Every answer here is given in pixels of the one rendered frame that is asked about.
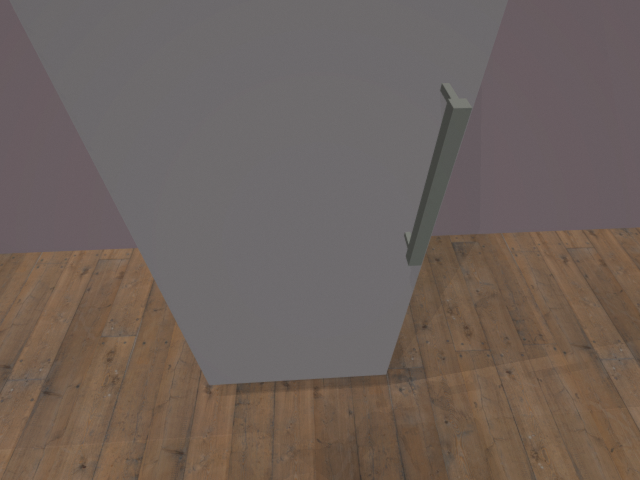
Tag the fridge door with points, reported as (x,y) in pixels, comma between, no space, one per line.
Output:
(267,158)

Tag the handle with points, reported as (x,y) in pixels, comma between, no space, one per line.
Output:
(455,119)

